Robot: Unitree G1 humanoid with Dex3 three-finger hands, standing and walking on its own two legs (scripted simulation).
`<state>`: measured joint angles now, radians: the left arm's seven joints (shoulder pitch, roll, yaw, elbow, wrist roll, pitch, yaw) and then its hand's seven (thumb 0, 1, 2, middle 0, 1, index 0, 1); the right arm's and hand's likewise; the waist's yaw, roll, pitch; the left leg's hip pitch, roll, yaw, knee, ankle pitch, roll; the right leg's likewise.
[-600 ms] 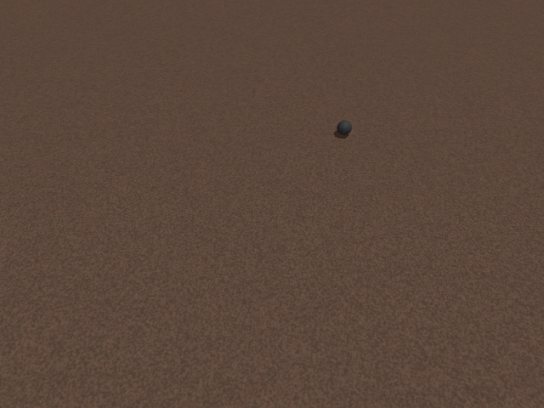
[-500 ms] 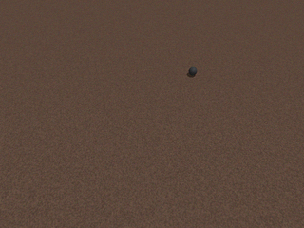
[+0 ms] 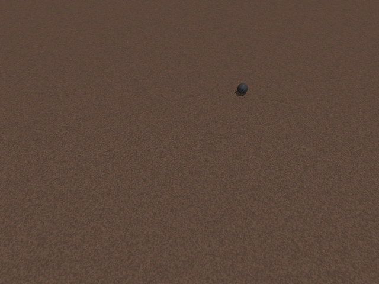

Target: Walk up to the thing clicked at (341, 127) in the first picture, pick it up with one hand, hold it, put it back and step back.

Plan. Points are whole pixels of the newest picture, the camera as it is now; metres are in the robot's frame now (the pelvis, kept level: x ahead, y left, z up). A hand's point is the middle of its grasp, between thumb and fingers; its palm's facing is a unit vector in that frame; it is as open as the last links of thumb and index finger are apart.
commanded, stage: stand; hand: left
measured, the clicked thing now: (242, 88) +1.66 -0.45 -0.74
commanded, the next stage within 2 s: walk up in 0.52 s
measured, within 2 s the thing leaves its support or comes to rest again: neither
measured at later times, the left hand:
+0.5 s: hand out of the picture +0.08 +0.25 -0.16, palm faces -0.03 -0.94 -0.34, open 7.4 cm
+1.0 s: hand (105, 239) +0.26 +0.21 -0.13, palm faces -0.29 -0.81 -0.51, open 7.4 cm
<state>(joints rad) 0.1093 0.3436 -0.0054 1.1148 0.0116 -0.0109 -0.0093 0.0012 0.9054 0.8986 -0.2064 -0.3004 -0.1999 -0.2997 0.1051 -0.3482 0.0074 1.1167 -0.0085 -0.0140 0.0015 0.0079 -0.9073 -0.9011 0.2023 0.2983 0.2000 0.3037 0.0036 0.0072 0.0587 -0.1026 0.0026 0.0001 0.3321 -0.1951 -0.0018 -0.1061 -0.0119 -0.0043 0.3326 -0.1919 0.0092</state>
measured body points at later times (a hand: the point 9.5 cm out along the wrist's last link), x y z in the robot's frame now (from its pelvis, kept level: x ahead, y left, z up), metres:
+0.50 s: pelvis +0.00 +0.00 +0.00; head +0.01 +0.00 +0.45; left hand +0.08 +0.30 -0.13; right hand +0.08 -0.30 -0.13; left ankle -0.01 +0.12 -0.75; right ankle -0.01 -0.12 -0.75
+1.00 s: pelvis +0.12 -0.06 -0.03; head +0.10 -0.11 +0.42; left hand +0.27 +0.25 -0.09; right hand +0.15 -0.42 -0.15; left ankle +0.18 +0.07 -0.69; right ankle +0.09 -0.19 -0.75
